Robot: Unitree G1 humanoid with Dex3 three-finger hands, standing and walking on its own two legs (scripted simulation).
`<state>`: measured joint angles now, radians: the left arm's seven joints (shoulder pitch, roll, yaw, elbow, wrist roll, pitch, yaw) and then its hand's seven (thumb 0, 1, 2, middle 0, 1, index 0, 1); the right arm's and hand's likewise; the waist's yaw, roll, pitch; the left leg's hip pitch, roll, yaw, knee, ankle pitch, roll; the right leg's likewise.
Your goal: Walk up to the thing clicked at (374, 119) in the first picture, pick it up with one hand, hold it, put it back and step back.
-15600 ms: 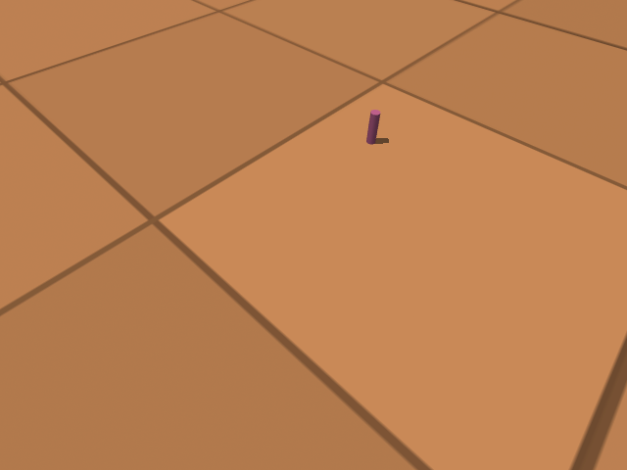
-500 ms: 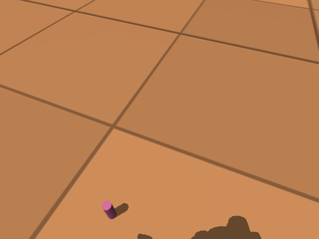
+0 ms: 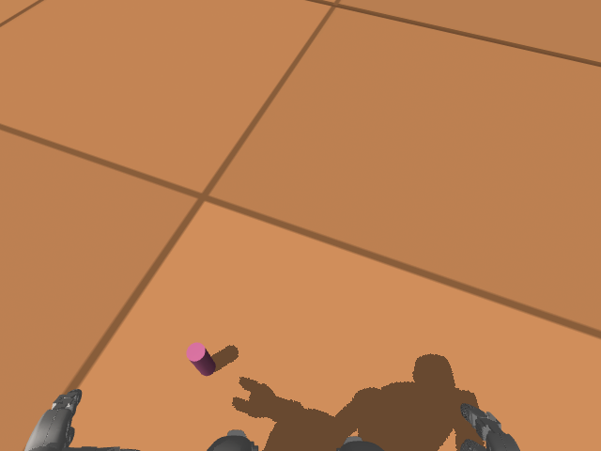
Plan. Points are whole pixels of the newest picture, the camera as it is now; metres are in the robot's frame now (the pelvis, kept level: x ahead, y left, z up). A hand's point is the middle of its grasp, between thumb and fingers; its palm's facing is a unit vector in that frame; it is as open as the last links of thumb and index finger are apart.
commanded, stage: go down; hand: left
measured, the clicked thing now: (202, 360) +0.39 +0.26 -0.64
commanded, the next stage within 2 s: none
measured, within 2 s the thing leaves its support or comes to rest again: neither
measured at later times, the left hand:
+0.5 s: hand (96, 445) +0.15 +0.28 -0.15, palm faces +0.08 -0.94 -0.34, open 17.0 cm
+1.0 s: hand (88, 397) +0.23 +0.35 -0.23, palm faces +0.16 -0.95 -0.26, open 17.1 cm
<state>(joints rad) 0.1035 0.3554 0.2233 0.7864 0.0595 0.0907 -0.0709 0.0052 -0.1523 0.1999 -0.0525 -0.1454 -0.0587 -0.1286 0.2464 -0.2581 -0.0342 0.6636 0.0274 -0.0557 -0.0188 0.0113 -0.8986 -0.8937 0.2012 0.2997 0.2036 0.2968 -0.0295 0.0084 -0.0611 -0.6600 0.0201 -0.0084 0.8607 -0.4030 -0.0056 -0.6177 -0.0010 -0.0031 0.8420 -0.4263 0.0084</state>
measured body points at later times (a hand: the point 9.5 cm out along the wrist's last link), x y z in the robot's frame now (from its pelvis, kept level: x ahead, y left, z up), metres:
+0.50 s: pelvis +0.01 +0.01 -0.04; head +0.10 +0.03 +0.40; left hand +0.15 +0.33 -0.13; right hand +0.18 -0.24 -0.12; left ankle +0.01 +0.12 -0.70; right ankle -0.01 -0.13 -0.70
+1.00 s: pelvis -0.04 +0.00 -0.16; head +0.12 +0.04 +0.25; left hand +0.21 +0.40 -0.21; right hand +0.15 -0.26 -0.26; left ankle +0.01 +0.12 -0.70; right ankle -0.01 -0.13 -0.70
